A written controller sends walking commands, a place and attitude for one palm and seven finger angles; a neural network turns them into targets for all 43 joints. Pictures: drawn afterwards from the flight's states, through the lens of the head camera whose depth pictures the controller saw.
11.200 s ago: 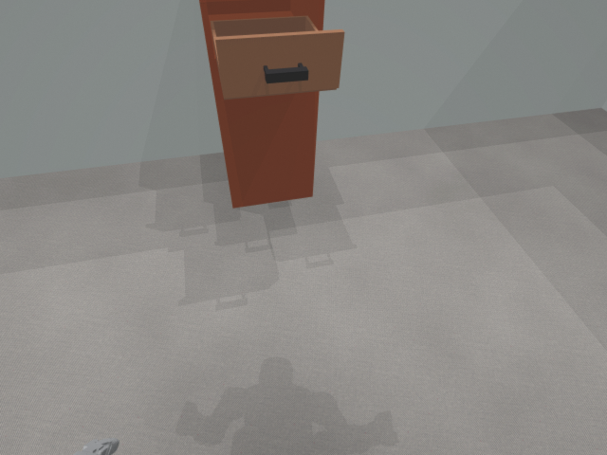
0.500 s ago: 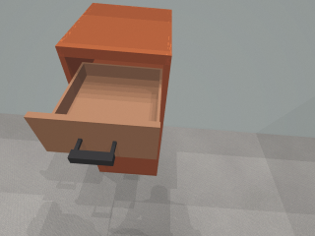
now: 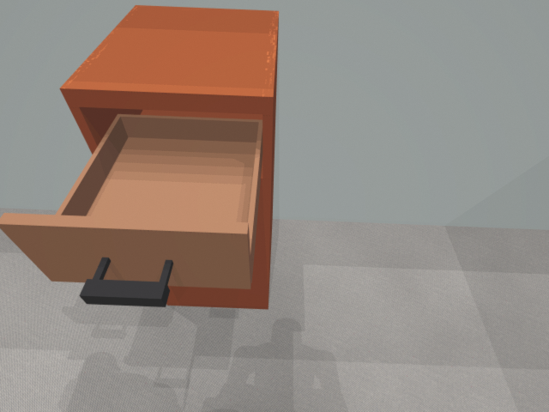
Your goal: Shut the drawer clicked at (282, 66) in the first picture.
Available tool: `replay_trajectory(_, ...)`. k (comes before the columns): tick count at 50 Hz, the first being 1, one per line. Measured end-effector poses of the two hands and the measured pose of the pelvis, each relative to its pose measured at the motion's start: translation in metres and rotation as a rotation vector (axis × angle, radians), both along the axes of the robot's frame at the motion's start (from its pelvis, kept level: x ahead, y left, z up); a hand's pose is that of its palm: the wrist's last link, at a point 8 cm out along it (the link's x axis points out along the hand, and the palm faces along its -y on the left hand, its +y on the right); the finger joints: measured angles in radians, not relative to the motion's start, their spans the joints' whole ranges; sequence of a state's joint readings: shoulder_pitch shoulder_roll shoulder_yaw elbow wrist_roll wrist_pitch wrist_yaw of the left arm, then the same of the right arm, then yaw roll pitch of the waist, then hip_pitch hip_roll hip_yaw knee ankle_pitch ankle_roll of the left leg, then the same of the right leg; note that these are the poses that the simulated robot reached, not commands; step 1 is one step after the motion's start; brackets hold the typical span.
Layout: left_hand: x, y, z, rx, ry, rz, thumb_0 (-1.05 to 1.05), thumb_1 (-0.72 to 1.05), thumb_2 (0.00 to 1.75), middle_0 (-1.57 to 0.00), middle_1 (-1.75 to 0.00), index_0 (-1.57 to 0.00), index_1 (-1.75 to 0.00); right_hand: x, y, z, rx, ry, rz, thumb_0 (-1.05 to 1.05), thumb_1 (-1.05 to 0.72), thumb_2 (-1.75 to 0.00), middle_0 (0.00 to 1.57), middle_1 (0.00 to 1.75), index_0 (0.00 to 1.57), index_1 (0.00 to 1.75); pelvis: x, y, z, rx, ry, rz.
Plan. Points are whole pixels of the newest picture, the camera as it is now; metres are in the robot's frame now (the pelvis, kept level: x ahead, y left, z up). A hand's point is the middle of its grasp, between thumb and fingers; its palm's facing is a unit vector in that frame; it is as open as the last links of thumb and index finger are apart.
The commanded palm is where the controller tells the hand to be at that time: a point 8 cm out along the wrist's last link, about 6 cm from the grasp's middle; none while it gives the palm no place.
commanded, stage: come to a stop and stand still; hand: left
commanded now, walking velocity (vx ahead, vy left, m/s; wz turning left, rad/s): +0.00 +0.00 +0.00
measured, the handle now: (131, 279) +0.30 +0.23 +0.03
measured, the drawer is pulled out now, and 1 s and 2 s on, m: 0.28 0.28 0.28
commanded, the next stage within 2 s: look again from close up in 0.36 s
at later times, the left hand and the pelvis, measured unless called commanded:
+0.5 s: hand out of the picture +0.01 +0.17 -0.17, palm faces +0.01 -0.98 -0.18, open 7.4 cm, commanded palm none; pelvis +0.02 +0.00 +0.01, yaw -1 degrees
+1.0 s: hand out of the picture -0.01 +0.18 -0.17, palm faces +0.01 -0.99 -0.17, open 7.4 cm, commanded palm none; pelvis +0.00 +0.01 +0.01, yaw -1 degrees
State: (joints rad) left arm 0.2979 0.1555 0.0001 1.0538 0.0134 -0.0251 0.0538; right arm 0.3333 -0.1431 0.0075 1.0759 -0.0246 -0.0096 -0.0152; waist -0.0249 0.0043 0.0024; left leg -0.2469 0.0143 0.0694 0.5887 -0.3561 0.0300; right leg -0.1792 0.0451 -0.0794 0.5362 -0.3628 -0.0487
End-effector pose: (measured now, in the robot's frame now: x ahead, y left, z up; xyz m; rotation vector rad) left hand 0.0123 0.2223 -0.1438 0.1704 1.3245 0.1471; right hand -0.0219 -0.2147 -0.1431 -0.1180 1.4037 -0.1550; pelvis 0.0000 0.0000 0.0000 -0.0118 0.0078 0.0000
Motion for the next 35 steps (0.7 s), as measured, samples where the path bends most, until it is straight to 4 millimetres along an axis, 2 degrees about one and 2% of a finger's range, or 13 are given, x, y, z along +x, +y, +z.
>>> replay_trajectory(8,0.008,-0.002,0.006,0.005,0.003,0.007,0.00,0.92,0.90,-0.20,-0.30,-0.20,-0.29,0.038,-0.009,0.001,-0.021,-0.040,0.030,0.02,-0.94,-0.90,0.20,0.30,0.20,0.30,0.013,-0.003,0.004,0.012,-0.007,-0.010)
replay_trajectory(16,0.002,-0.006,0.003,-0.012,0.043,0.005,0.00,0.91,0.90,-0.20,-0.30,-0.20,-0.29,0.056,-0.015,0.008,-0.042,-0.068,0.033,0.01,-0.93,-0.90,0.20,0.30,0.20,0.30,0.018,-0.004,0.006,0.017,-0.008,-0.018)
replay_trajectory(24,-0.003,-0.007,0.001,-0.027,0.053,0.012,0.00,0.91,0.90,-0.20,-0.30,-0.20,-0.29,0.051,-0.012,0.010,-0.048,-0.050,0.034,0.01,-0.92,-0.90,0.20,0.30,0.20,0.30,0.018,-0.002,0.007,0.016,-0.018,-0.020)
replay_trajectory(35,-0.014,-0.001,0.002,-0.030,0.071,0.010,0.00,0.91,0.90,-0.20,-0.30,-0.20,-0.29,0.023,0.003,0.009,-0.025,0.003,0.017,0.01,-0.92,-0.90,0.20,0.30,0.20,0.30,0.012,0.005,0.009,0.016,-0.024,-0.022)
